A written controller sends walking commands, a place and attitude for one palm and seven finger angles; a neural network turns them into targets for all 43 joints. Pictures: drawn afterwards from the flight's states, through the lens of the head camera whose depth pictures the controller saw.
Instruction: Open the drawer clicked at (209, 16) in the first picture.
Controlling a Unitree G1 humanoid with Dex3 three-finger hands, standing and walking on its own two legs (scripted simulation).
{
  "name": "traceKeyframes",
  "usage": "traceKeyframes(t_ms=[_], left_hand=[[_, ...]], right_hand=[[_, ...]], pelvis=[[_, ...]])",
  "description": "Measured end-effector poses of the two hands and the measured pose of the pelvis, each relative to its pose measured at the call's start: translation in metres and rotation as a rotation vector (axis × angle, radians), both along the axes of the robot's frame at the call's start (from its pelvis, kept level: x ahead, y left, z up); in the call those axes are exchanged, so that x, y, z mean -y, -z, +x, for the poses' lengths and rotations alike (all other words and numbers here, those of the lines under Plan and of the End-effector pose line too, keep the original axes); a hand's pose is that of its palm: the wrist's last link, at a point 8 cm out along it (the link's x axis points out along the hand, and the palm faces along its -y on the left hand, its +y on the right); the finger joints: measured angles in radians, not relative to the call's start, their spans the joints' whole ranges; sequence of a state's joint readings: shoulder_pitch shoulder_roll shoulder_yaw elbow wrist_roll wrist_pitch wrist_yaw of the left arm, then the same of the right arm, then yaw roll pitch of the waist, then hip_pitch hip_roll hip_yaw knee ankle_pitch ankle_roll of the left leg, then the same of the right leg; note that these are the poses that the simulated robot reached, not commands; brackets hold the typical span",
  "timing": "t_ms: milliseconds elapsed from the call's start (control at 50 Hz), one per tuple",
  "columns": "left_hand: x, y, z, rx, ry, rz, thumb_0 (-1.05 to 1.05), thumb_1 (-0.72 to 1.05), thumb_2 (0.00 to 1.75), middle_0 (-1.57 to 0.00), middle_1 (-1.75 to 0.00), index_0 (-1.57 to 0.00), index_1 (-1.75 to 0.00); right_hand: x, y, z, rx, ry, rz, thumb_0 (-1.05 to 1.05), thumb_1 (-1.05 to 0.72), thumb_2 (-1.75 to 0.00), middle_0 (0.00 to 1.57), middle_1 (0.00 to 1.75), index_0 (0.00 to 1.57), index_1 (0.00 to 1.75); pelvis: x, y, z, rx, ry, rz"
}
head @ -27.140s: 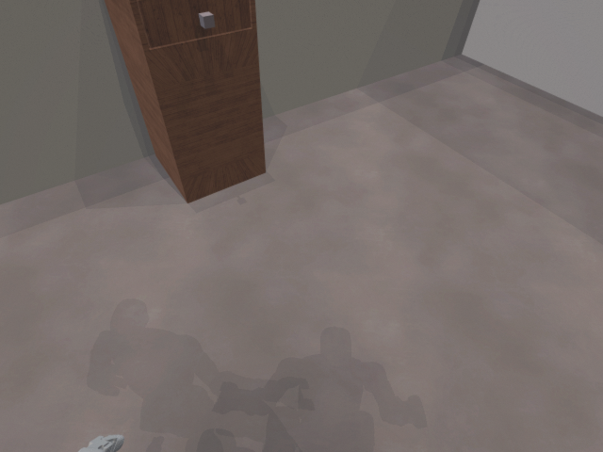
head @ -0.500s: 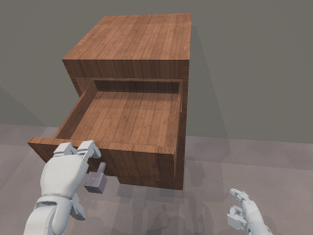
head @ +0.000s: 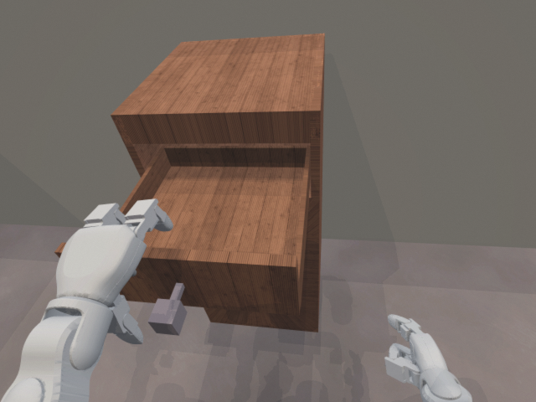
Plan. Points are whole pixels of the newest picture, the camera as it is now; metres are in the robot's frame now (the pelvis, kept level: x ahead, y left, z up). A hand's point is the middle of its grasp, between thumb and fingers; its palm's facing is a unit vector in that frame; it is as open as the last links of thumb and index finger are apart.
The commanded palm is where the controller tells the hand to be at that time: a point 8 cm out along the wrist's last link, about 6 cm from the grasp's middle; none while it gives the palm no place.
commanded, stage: lift the hand off the handle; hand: left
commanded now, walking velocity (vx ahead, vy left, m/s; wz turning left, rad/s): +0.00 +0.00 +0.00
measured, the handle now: (172, 305) +0.24 +0.21 +0.02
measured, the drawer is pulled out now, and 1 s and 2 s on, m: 0.30 0.30 0.30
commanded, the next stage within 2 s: draw the hand back to the body in 0.30 s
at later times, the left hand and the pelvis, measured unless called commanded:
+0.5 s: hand (127, 271) +0.20 +0.20 +0.17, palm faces +0.15 -0.09 -0.98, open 13.8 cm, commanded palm +0.16 +0.21 +0.23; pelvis -0.01 -0.02 +0.00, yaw +0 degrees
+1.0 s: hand (95, 280) +0.19 +0.24 +0.17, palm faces +0.16 -0.05 -0.99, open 13.8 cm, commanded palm +0.15 +0.24 +0.22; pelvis -0.01 -0.01 +0.00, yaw +1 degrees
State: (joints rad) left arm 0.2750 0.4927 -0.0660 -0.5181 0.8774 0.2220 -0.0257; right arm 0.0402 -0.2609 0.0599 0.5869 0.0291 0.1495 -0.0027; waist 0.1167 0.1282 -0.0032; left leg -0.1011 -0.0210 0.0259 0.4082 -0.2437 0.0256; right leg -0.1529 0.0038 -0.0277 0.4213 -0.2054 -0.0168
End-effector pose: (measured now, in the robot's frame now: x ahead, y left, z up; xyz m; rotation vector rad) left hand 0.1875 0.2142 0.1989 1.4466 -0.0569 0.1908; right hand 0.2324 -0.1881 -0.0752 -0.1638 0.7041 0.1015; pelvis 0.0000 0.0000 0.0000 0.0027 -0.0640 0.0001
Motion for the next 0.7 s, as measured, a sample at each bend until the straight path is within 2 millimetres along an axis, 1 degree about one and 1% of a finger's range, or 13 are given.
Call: traceKeyframes(t_ms=[140,260,300,380,460,500,600,700], left_hand=[[0.005,-0.024,-0.005,0.063,0.01,0.018,0.0,-0.49,0.3,-0.32,-1.2,-0.32,-1.2],[0.004,-0.036,-0.003,0.061,-0.012,0.035,0.0,-0.49,0.3,-0.32,-1.2,-0.32,-1.2],[0.004,-0.035,-0.002,0.044,-0.017,0.03,0.0,-0.49,0.3,-0.32,-1.2,-0.32,-1.2],[0.005,-0.028,-0.002,-0.007,-0.014,0.018,0.0,-0.49,0.3,-0.32,-1.2,-0.32,-1.2],[0.011,-0.023,-0.008,-0.019,0.024,0.014,0.0,-0.49,0.3,-0.32,-1.2,-0.32,-1.2],[0.011,-0.024,-0.012,-0.012,0.032,0.029,0.0,-0.49,0.3,-0.32,-1.2,-0.32,-1.2],[0.0,-0.026,-0.021,0.017,0.0,0.047,0.0,-0.49,0.3,-0.32,-1.2,-0.32,-1.2],[-0.015,-0.023,-0.023,-0.001,-0.051,0.045,0.0,-0.49,0.3,-0.32,-1.2,-0.32,-1.2]], right_hand=[[0.005,-0.001,0.001,0.008,-0.002,0.02,0.01,-0.91,-0.9,0.2,0.3,0.2,0.3],[0.006,-0.001,0.001,0.008,-0.012,0.037,0.01,-0.91,-0.9,0.2,0.3,0.2,0.3],[0.006,-0.001,0.0,0.012,-0.01,0.047,0.01,-0.91,-0.9,0.2,0.3,0.2,0.3],[0.009,0.0,-0.003,0.018,-0.006,0.055,0.01,-0.91,-0.9,0.2,0.3,0.2,0.3],[0.014,0.0,-0.008,0.025,-0.004,0.04,0.01,-0.91,-0.9,0.2,0.3,0.2,0.3],[0.018,0.001,-0.01,0.025,-0.003,0.029,0.01,-0.91,-0.9,0.2,0.3,0.2,0.3],[0.025,0.006,-0.016,0.013,0.0,0.009,0.01,-0.91,-0.9,0.2,0.3,0.2,0.3],[0.028,0.01,-0.02,0.004,0.007,-0.005,0.01,-0.91,-0.9,0.2,0.3,0.2,0.3]], pelvis=[[0.003,0.0,-0.002,0.008,0.0,0.002],[0.008,0.0,-0.007,0.012,-0.005,0.007],[0.009,0.0,-0.009,0.01,-0.004,0.008],[0.013,0.001,-0.011,0.008,-0.004,0.009],[0.015,0.002,-0.012,0.007,-0.005,0.009],[0.017,0.002,-0.011,0.006,-0.005,0.007],[0.019,0.003,-0.012,0.007,-0.012,0.005],[0.019,0.003,-0.014,0.006,-0.021,0.004]])
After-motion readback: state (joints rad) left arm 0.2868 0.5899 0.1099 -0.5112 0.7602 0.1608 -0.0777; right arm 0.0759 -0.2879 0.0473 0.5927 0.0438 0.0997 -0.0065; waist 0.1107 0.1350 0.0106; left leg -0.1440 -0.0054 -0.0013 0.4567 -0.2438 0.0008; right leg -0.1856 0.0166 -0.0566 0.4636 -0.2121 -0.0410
